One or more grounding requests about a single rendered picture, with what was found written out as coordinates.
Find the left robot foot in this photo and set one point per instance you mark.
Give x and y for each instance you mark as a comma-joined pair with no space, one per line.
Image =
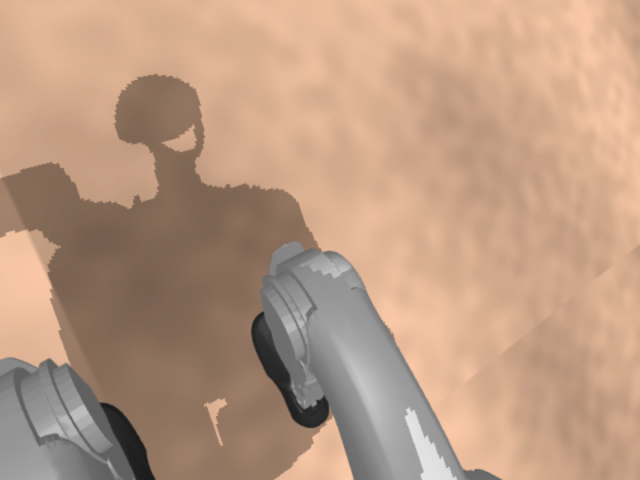
129,441

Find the right robot foot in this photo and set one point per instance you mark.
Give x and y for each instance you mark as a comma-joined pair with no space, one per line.
277,372

